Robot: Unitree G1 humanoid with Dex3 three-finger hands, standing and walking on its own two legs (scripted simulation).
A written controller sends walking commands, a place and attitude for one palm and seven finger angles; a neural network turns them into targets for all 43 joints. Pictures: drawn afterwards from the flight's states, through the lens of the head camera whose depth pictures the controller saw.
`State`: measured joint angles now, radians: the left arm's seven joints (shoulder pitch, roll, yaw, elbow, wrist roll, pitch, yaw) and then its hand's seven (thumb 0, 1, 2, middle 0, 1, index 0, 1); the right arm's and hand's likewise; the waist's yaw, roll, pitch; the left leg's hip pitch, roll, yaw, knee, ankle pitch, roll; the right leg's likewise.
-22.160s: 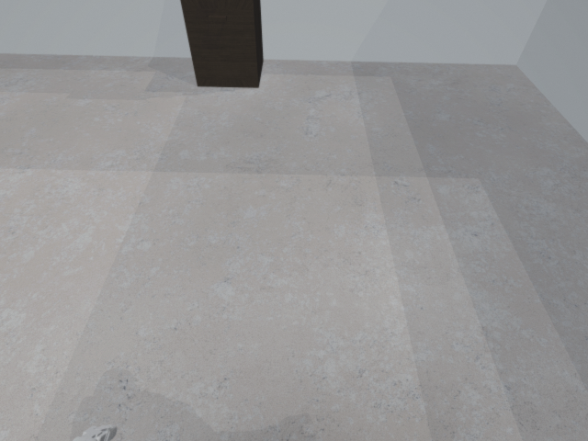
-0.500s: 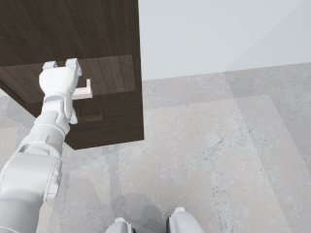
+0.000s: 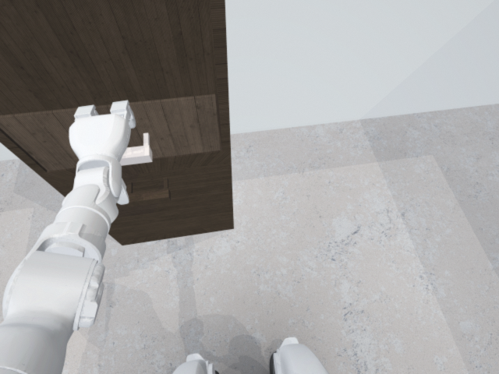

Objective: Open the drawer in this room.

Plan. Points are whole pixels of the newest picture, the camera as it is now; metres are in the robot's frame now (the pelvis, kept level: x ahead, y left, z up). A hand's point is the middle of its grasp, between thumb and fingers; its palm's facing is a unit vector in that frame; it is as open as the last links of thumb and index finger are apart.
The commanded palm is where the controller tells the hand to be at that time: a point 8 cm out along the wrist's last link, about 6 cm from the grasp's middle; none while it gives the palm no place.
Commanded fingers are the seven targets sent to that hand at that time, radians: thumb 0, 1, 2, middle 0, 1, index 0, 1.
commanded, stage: re-aim the fingers above the handle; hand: left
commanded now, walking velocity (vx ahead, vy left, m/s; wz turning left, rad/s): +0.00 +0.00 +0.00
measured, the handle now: (123, 148) +0.55 +0.20 -0.06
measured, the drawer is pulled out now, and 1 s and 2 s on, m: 0.00 0.00 0.00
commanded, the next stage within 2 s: lower the fingers behind the handle in 0.38 s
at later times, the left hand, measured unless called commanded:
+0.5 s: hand (118, 154) +0.50 +0.19 +0.00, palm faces -0.06 -0.02 -1.00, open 13.9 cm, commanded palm +0.48 +0.19 +0.04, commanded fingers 0.00 -0.50 0.30 -0.30 -1.20 -0.30 -1.20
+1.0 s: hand (124, 162) +0.50 +0.19 -0.04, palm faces -0.04 +0.00 -1.00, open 13.9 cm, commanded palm +0.48 +0.19 +0.01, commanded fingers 0.00 -0.50 0.30 -0.30 -1.20 -0.30 -1.20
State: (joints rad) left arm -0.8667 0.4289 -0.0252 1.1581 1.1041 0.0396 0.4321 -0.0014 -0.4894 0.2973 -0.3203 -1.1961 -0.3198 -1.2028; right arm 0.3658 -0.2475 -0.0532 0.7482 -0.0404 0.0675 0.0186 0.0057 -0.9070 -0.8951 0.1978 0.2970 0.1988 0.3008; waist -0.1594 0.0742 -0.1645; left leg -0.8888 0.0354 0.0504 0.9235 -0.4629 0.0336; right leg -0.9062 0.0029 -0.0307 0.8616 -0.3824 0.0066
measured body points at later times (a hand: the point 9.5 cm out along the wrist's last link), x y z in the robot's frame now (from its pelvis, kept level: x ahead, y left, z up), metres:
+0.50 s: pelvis +0.00 -0.01 +0.00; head +0.12 -0.01 +0.43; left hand +0.49 +0.19 +0.05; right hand -0.02 -0.28 -0.13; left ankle -0.03 +0.09 -0.68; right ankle +0.00 -0.13 -0.68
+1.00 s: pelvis -0.02 -0.01 -0.02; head +0.13 +0.00 +0.40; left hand +0.50 +0.19 +0.02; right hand -0.03 -0.28 -0.15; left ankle -0.03 +0.09 -0.68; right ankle +0.00 -0.13 -0.68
